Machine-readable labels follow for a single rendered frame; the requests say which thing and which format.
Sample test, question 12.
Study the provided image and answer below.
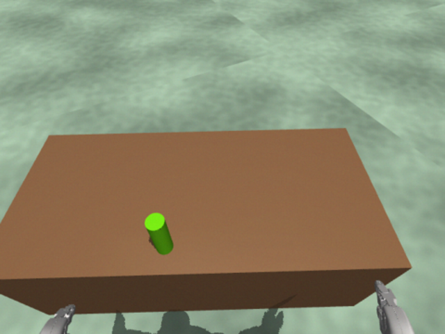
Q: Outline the can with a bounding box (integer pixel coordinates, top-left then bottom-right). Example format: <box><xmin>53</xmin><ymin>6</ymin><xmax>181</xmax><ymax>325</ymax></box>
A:
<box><xmin>145</xmin><ymin>213</ymin><xmax>173</xmax><ymax>255</ymax></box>

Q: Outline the right robot hand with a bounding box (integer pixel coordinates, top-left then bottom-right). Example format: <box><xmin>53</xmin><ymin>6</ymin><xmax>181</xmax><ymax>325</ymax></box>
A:
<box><xmin>375</xmin><ymin>280</ymin><xmax>415</xmax><ymax>334</ymax></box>

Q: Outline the left robot hand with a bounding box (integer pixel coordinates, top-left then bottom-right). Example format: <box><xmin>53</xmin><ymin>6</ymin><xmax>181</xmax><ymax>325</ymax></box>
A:
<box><xmin>40</xmin><ymin>305</ymin><xmax>76</xmax><ymax>334</ymax></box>

